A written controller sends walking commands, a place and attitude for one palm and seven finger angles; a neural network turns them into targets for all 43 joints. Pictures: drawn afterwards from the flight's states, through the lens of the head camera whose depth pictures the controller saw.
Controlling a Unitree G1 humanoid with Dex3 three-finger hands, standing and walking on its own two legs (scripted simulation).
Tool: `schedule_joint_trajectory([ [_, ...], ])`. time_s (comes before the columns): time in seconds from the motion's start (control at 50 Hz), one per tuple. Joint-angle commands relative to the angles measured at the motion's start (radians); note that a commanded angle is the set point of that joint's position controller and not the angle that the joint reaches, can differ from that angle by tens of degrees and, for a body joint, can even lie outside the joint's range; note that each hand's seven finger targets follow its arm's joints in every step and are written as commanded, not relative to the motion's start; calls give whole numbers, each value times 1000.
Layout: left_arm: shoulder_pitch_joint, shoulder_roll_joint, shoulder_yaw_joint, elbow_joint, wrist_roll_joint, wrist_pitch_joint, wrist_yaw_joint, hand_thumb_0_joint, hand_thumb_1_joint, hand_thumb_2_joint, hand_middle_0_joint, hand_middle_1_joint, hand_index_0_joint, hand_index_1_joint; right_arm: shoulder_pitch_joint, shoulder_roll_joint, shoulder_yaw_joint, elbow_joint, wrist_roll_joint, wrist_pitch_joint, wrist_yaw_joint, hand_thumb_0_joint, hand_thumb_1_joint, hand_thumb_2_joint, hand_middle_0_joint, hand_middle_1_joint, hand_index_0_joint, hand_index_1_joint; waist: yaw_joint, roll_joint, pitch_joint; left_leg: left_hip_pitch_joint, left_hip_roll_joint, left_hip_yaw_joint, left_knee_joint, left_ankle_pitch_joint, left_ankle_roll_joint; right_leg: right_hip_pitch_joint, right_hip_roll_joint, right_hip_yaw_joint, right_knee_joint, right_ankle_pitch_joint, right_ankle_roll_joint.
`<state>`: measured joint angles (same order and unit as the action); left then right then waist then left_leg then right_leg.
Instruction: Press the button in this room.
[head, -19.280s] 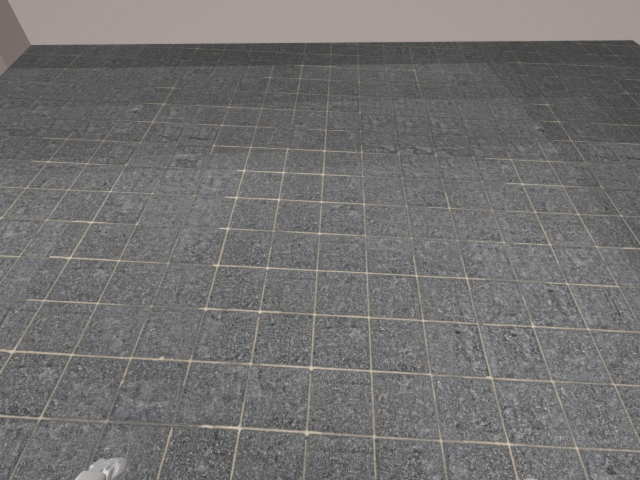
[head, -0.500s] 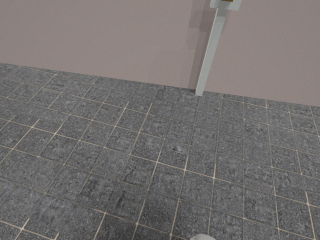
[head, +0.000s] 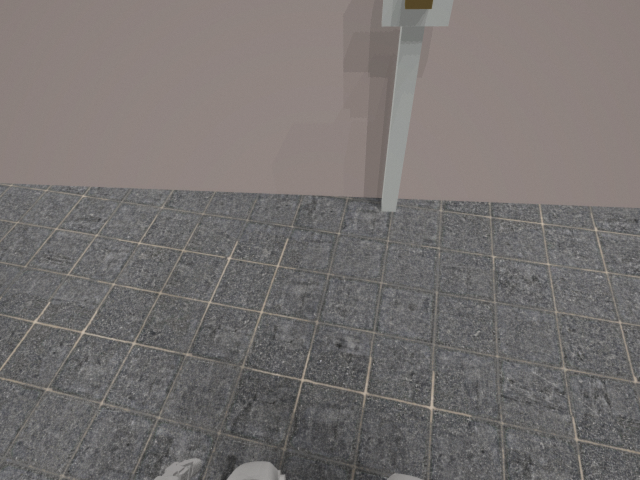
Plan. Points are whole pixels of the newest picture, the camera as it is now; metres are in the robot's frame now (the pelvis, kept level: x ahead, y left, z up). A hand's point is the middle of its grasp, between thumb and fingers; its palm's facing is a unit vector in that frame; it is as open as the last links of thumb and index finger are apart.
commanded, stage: stand and wait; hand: left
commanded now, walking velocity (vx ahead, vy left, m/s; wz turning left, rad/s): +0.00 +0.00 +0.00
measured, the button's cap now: out of the picture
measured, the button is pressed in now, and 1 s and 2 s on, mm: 0 0 0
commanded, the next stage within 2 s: look at it before walking up in 0.90 s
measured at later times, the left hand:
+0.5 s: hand out of the picture +0.05 +0.19 -0.17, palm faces +0.05 -0.99 -0.13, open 7.4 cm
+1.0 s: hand out of the picture +0.10 +0.21 -0.17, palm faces +0.00 -0.98 -0.19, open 7.3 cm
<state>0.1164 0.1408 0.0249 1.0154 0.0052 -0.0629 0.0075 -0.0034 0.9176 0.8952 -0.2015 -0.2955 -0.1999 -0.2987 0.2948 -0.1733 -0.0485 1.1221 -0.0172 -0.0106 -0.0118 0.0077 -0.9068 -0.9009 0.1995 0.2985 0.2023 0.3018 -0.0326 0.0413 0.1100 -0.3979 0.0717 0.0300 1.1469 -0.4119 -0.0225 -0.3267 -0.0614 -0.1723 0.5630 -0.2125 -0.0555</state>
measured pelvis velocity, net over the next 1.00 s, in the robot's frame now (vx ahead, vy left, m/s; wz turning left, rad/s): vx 0.10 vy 0.05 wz -0.03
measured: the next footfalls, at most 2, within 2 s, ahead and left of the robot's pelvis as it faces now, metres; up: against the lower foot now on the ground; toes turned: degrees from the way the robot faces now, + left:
left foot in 0.22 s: +0.12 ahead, +0.14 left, +0.00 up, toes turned +6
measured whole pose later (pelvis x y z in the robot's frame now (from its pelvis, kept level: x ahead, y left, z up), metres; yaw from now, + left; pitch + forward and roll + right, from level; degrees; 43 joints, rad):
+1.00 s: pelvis +0.10 +0.05 +0.01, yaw -2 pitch -1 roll +0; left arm 0.27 0.15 -0.01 1.14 0.00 -0.01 0.05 0.00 0.92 0.90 -0.20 -0.30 -0.20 -0.30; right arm 0.31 -0.10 0.00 1.18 -0.01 -0.03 -0.03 0.00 -0.91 -0.90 0.20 0.30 0.20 0.30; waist 0.00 -0.01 0.03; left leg -0.12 0.00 0.14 0.39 -0.25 0.03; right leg -0.10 -0.09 -0.13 0.41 -0.27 0.04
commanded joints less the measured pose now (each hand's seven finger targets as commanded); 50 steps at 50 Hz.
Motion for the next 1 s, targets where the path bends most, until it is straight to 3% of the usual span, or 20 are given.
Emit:
schedule_joint_trajectory([
  [0.0, 72, 118, 24, -3, 13, -4, 12, 0, 900, 900, -200, -300, -200, -300, 131, 14, 7, -17, -1, 8, -1, 0, -900, -900, 200, 300, 200, 300, -6, -191, -142, 63, 37, 1, -172, 76, -30, 36, -217, 133, -279, 437, -64],
  [0.1, 100, 145, 27, 28, 13, 14, 12, 0, 900, 900, -200, -300, -200, -300, 27, 2, 17, -47, 3, -1, -1, 0, -900, -900, 200, 300, 200, 300, 34, -178, -127, 88, 22, 27, -425, 90, -37, 103, -217, 164, -278, 312, -88],
  [0.12, 106, 150, 28, 33, 11, 18, 14, 0, 900, 900, -200, -300, -200, -300, 15, -2, 19, -49, 3, -4, -3, 0, -900, -900, 200, 300, 200, 300, 34, -173, -117, 124, 21, 28, -490, 117, -36, 89, -214, 166, -270, 273, -83],
  [0.16, 101, 147, 21, 49, 3, 26, 14, 0, 900, 900, -200, -300, -200, -300, 24, -17, 22, -39, 2, -11, -4, 0, -900, -900, 200, 300, 200, 300, 16, -143, -103, 260, 17, 37, -661, 244, -32, 18, -180, 152, -243, 135, -40],
  [0.18, 111, 127, 15, 52, 0, 31, 14, 0, 900, 900, -200, -300, -200, -300, 31, -44, 21, -32, 3, -20, -3, 0, -900, -900, 200, 300, 200, 300, 14, -58, -105, 328, 45, -2, -729, 340, -24, -22, -138, 138, -206, 56, -4],
  [0.2, 138, 106, 10, 55, -1, 37, 13, 0, 900, 900, -200, -300, -200, -300, 22, -77, 17, -32, 3, -25, -4, 0, -900, -900, 200, 300, 200, 300, 29, 42, -96, 315, 111, -64, -770, 391, 0, -19, -82, 117, -176, -9, 33],
  [0.22, 156, 86, 6, 57, 0, 41, 14, 0, 900, 900, -200, -300, -200, -300, 3, -102, 19, -40, 1, -25, -9, 0, -900, -900, 200, 300, 200, 300, 41, 65, -60, 221, 151, -92, -800, 376, 32, 45, -57, 104, -187, -35, 58],
  [0.24, 170, 84, 2, 73, -1, 46, 14, 0, 900, 900, -200, -300, -200, -300, -40, -95, 21, -38, 4, -26, -13, 0, -900, -900, 200, 300, 200, 300, 53, 145, -68, 181, 155, -113, -848, 353, 50, 108, -55, 79, -172, -9, 78],
  [0.26, 182, 92, -3, 84, -1, 48, 14, 0, 900, 900, -200, -300, -200, -300, -63, -91, 25, -43, 8, -23, -15, 0, -900, -900, 200, 300, 200, 300, 58, 157, -71, 153, 144, -111, -881, 317, 53, 165, -54, 76, -170, -4, 85],
  [0.3, 209, 96, -8, 108, 3, 45, 14, 0, 900, 900, -200, -300, -200, -300, -75, -77, 26, -42, 10, -21, -17, 0, -900, -900, 200, 300, 200, 300, 63, 65, -58, 172, 103, -68, -855, 308, 33, 177, -73, 99, -221, 52, 74],
  [0.34, 219, 96, -14, 119, 2, 38, 17, 0, 900, 900, -200, -300, -200, -300, -47, -65, 30, -32, 9, -23, -19, 0, -900, -900, 200, 300, 200, 300, 45, 14, -73, 235, 82, -36, -830, 362, 22, 163, -89, 113, -248, 99, 65],
  [0.52, 253, 84, -18, 129, 3, 37, 27, 0, 900, 900, -200, -300, -200, -300, -7, -68, 31, -10, 11, -26, -24, 0, -900, -900, 200, 300, 200, 300, 37, -42, -70, 279, 77, -30, -834, 431, 34, 174, -94, 111, -245, 133, 66],
  [0.68, 263, 86, -18, 125, 1, 44, 35, 0, 900, 900, -200, -300, -200, -300, 39, -65, 32, 15, 12, -28, -26, 0, -900, -900, 200, 300, 200, 300, 40, -39, -63, 279, 73, -24, -827, 499, 41, 202, -96, 102, -221, 152, 64],
  [0.98, 257, 81, -13, 111, 1, 49, 41, 0, 900, 900, -200, -300, -200, -300, 89, -34, 28, 38, 12, -28, -27, 0, -900, -900, 200, 300, 200, 300, 40, -37, -26, 247, 63, -21, -832, 461, 44, 200, -90, 102, -211, 133, 60],
])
